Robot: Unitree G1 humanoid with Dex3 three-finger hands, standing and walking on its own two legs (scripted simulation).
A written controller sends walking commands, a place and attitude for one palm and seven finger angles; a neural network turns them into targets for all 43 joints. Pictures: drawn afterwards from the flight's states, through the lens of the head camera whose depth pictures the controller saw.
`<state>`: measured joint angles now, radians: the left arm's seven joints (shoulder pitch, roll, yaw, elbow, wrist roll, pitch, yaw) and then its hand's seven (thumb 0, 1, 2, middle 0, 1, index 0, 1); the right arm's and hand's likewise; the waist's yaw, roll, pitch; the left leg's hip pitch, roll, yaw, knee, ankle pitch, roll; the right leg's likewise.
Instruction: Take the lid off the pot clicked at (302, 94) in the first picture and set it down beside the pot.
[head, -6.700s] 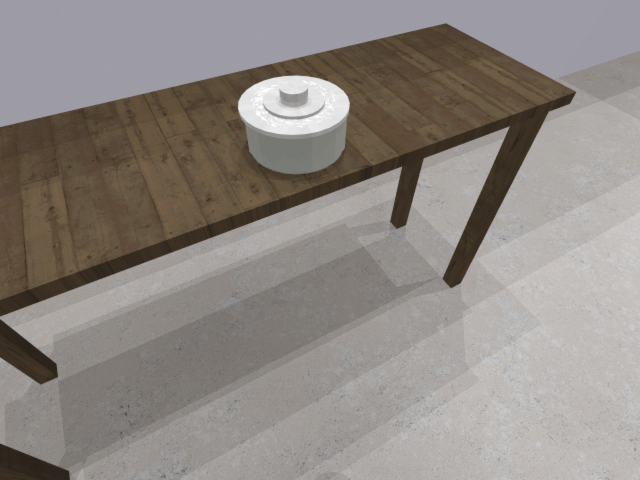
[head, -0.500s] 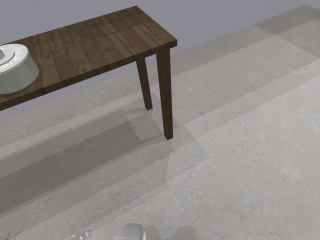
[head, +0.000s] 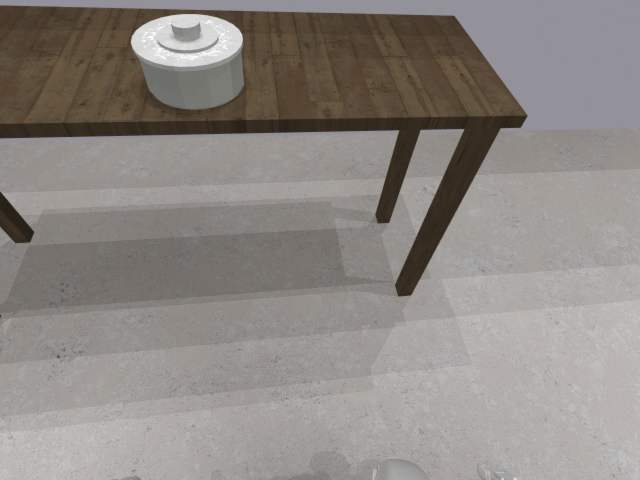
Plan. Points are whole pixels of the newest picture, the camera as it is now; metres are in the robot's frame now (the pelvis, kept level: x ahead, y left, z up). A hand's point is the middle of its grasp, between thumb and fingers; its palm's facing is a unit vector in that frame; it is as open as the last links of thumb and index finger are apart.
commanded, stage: turn to face it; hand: left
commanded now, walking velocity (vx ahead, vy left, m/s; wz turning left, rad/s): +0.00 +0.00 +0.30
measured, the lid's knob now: (185, 26) +0.78 +0.32 +0.13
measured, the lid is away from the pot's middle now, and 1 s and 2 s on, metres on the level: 0.00 0.00 0.00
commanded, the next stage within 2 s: take the last steps up to it in 0.26 s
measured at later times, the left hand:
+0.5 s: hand out of the picture +0.04 +0.14 -0.15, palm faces +0.20 -0.95 -0.25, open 7.4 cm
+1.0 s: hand out of the picture +0.06 +0.26 -0.17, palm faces +0.27 -0.95 -0.18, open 7.4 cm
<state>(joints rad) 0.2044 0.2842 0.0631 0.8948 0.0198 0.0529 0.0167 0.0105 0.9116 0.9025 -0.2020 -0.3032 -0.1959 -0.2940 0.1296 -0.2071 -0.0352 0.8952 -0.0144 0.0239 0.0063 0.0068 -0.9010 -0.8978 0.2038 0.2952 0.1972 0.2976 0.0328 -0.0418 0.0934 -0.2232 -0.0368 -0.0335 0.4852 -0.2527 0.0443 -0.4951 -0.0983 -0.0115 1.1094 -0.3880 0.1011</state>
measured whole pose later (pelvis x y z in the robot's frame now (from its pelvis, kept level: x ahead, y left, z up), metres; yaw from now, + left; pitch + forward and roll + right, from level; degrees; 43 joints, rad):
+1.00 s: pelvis +0.10 +0.07 +0.00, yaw +11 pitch -1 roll +0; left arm 0.32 0.21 0.06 1.05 0.03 -0.01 -0.01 0.01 0.91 0.90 -0.20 -0.30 -0.19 -0.29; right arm 0.30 -0.16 -0.04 1.02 -0.01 -0.08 -0.02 -0.02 -0.95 -0.90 0.21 0.30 0.20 0.30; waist 0.03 -0.06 0.02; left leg -0.06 -0.04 0.11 0.32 -0.25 0.07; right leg -0.56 -0.10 -0.04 1.11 -0.23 0.01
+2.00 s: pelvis +0.33 +0.11 -0.01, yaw +8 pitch -1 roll +0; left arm 0.24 0.22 0.07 0.98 0.02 0.05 0.05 0.01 0.91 0.90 -0.20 -0.30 -0.20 -0.29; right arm 0.11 -0.13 -0.03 0.96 -0.02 0.02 -0.03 0.01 -0.91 -0.90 0.20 0.29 0.19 0.30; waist 0.04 -0.06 0.10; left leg -0.28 0.01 0.02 0.55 -0.25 0.02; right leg -0.41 0.04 0.03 1.01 -0.52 0.01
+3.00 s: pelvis +0.28 +0.13 -0.02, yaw +7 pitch -2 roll -1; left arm 0.21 0.22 0.01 0.93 0.03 0.01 0.05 0.01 0.91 0.90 -0.20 -0.30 -0.20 -0.29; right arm 0.11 -0.17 -0.02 0.90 -0.02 0.03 0.01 0.01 -0.90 -0.90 0.20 0.30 0.20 0.30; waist 0.03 0.04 0.08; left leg -0.36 0.00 0.02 0.69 -0.31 0.04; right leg -0.17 -0.07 0.03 0.60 -0.40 0.07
